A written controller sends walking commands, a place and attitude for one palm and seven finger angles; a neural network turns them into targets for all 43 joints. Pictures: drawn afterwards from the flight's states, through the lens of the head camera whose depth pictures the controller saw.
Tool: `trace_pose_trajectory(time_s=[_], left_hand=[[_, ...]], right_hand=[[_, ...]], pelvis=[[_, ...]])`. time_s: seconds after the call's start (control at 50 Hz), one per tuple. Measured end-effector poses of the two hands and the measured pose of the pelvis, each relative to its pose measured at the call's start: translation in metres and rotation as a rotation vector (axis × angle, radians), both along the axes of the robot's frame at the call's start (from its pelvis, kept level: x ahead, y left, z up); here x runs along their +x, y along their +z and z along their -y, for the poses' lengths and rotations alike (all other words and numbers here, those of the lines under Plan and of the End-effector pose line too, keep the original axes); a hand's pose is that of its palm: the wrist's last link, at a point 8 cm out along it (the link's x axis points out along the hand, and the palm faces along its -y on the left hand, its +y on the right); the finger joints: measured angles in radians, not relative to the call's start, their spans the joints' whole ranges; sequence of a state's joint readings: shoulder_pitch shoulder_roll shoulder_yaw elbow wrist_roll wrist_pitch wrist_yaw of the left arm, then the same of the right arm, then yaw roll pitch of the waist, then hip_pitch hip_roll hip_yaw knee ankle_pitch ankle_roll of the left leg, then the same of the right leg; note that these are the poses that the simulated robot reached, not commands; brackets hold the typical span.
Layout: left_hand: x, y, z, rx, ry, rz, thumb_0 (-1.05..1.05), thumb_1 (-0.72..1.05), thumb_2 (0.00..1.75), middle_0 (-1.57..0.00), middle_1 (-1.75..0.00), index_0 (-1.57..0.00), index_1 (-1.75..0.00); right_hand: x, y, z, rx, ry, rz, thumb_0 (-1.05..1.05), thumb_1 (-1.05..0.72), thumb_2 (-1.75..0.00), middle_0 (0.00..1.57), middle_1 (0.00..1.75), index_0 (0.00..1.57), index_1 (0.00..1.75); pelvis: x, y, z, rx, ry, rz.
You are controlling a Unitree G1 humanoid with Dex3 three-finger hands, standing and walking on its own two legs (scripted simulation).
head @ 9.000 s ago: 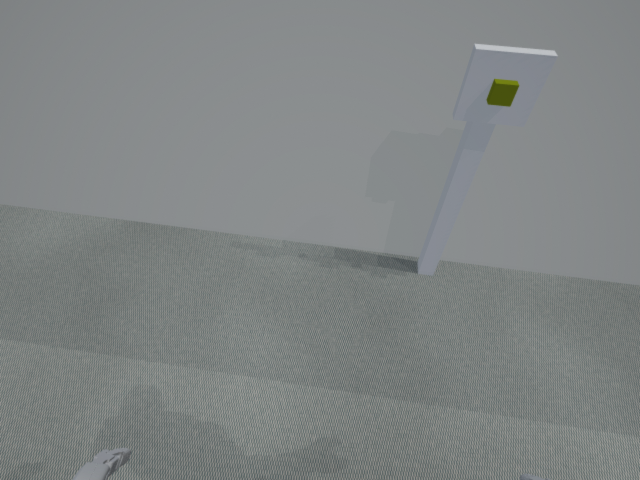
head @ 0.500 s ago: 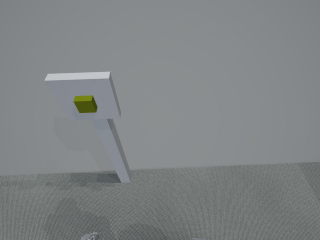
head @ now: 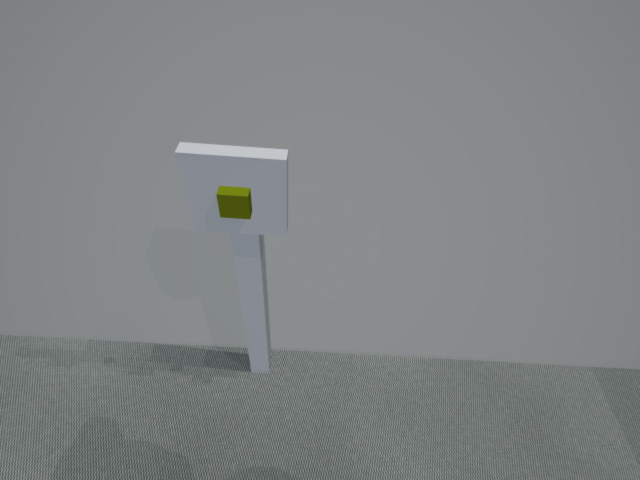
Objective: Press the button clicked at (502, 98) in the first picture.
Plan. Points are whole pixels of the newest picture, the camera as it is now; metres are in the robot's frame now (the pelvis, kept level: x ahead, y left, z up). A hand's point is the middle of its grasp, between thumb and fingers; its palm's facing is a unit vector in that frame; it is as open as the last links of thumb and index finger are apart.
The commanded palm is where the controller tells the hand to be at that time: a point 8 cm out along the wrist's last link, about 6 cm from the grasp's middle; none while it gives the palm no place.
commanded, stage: come to a stop and stand still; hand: left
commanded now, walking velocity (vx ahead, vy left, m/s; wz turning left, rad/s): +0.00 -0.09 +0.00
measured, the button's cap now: (235, 201) +0.55 +0.19 +0.01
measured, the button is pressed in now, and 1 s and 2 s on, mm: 0 0 0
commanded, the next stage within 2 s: look again from close up in 0.66 s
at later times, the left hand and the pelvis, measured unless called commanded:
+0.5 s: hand out of the picture +0.02 +0.10 -0.18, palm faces +0.05 -0.97 -0.22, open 7.2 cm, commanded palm none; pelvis +0.01 -0.08 -0.01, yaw +0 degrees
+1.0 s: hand out of the picture -0.02 +0.12 -0.19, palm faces +0.03 -0.98 -0.18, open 7.4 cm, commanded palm none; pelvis -0.01 -0.04 -0.01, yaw -1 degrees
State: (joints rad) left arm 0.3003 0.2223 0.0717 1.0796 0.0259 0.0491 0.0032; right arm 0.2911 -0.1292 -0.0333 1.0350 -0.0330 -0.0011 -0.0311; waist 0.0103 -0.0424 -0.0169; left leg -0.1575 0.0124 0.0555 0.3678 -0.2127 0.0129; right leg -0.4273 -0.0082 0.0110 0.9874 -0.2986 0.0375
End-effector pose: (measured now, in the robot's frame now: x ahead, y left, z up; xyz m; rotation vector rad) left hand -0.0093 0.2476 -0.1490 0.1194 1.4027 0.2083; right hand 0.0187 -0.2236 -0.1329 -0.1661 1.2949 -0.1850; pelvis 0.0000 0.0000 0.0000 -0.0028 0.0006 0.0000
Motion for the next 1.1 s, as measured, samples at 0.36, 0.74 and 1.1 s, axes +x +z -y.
trace_pose_trajectory(time_s=[0.36, 0.74, 1.1], left_hand=[[0.027, 0.007, 0.087, 0.032, -0.059, 0.038, 0.02, 0.95, 0.9, -0.2, -0.3, -0.21, -0.3], [-0.014, 0.0, 0.124, -0.035, -0.001, -0.05, 0.01, 0.91, 0.9, -0.2, -0.3, -0.2, -0.3], [0.0, -0.005, 0.059, -0.009, -0.061, 0.049, 0.0, 0.91, 0.9, -0.2, -0.3, -0.2, -0.3]], right_hand=[[-0.053, -0.031, 0.058, 0.08, -0.068, -0.183, 0.01, -0.91, -0.9, 0.2, 0.3, 0.2, 0.3], [-0.031, -0.026, 0.065, 0.079, -0.024, -0.15, 0.01, -0.91, -0.9, 0.2, 0.3, 0.2, 0.3], [-0.038, -0.023, 0.022, 0.053, -0.002, -0.052, 0.02, -0.94, -0.9, 0.2, 0.3, 0.2, 0.3]], pelvis=[[0.006, -0.007, 0.065, 0.009, 0.002, 0.018], [0.004, -0.004, 0.08, 0.004, 0.004, 0.034], [-0.013, -0.01, 0.03, 0.0, -0.017, 0.022]])
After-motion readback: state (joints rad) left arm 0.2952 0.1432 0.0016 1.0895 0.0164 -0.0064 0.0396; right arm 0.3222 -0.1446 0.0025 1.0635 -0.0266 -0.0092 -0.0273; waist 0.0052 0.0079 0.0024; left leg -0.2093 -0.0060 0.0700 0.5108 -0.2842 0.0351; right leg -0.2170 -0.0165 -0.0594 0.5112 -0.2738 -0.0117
